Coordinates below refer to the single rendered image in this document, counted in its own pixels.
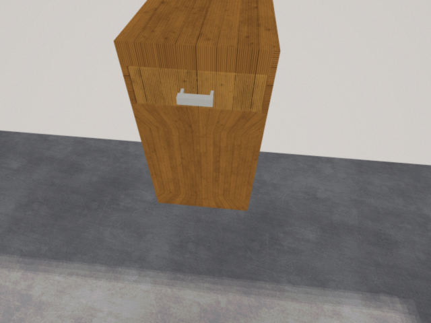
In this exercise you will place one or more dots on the cabinet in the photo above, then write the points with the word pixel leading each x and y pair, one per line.
pixel 201 157

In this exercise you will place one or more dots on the handle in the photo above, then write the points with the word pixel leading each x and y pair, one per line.
pixel 194 99

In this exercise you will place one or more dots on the drawer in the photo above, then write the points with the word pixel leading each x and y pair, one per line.
pixel 232 91

